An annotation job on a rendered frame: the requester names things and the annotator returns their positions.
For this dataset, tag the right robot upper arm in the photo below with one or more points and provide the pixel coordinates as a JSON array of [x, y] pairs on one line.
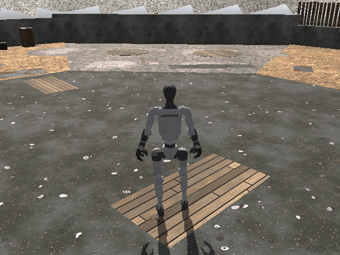
[[189, 120]]

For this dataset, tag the left robot upper arm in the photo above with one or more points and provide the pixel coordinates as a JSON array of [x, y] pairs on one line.
[[150, 120]]

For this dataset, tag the left robot hand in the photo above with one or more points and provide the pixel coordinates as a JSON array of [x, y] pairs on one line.
[[138, 154]]

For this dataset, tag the right robot hand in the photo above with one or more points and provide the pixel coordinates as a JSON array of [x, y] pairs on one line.
[[194, 150]]

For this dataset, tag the robot head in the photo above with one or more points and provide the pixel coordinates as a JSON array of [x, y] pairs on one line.
[[169, 93]]

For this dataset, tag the left robot forearm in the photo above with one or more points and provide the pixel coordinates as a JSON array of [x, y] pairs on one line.
[[143, 140]]

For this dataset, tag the right robot forearm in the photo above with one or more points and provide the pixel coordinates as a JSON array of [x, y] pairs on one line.
[[195, 140]]

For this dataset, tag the robot right shin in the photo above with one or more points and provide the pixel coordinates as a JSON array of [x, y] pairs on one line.
[[184, 184]]

